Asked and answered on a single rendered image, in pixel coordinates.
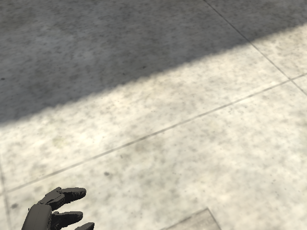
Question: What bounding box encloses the left robot hand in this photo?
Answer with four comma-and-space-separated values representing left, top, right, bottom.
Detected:
21, 187, 95, 230

